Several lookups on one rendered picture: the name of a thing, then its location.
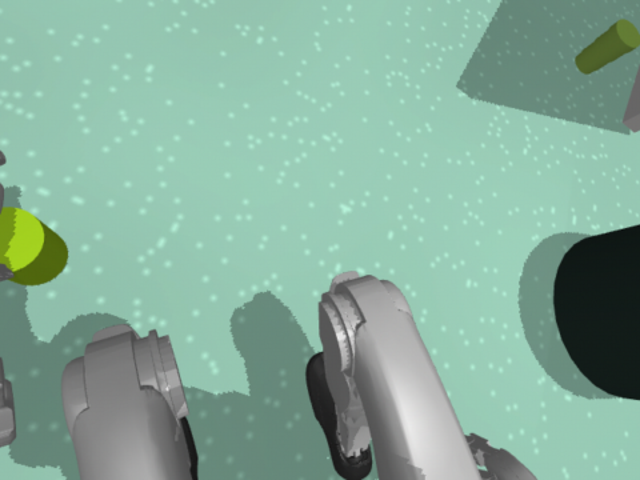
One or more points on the right robot foot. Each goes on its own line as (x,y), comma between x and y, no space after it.
(350,468)

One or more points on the left robot arm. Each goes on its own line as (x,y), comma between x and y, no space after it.
(7,411)

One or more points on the left robot foot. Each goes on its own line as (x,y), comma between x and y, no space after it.
(191,448)

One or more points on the right robot hand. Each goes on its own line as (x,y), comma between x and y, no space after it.
(500,464)

